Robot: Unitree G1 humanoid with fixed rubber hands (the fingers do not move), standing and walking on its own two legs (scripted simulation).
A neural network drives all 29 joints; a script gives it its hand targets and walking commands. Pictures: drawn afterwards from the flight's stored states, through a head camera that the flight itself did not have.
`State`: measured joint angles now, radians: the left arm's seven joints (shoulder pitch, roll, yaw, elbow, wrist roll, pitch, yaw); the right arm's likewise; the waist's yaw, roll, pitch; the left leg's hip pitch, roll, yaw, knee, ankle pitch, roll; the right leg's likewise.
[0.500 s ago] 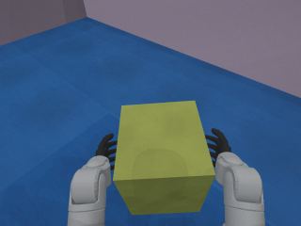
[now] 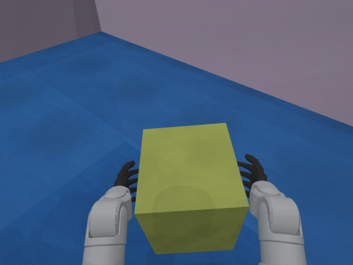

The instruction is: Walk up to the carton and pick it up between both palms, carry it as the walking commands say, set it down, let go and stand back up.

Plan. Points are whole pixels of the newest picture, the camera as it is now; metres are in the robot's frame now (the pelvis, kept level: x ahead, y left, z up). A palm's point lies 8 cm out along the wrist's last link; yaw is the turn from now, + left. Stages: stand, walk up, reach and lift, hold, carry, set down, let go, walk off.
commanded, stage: carry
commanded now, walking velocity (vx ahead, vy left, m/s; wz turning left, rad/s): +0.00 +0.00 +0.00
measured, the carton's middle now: (189, 191) +0.31 +0.00 +0.00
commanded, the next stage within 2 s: none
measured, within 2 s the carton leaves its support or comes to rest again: neither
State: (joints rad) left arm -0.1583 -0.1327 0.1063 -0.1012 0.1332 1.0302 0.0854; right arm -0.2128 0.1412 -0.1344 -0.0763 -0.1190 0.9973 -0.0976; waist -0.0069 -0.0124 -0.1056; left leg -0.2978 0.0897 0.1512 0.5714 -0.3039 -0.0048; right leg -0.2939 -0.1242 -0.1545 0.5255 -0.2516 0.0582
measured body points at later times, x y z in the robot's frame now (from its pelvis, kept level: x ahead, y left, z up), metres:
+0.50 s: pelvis -0.01 -0.01 +0.00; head -0.03 -0.01 +0.45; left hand +0.27 +0.14 +0.04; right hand +0.28 -0.16 +0.05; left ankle -0.01 +0.11 -0.73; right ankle +0.01 -0.15 -0.73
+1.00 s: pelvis -0.02 -0.03 +0.00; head -0.04 -0.02 +0.45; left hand +0.26 +0.11 +0.04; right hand +0.27 -0.18 +0.05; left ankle -0.01 +0.11 -0.73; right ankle +0.01 -0.15 -0.73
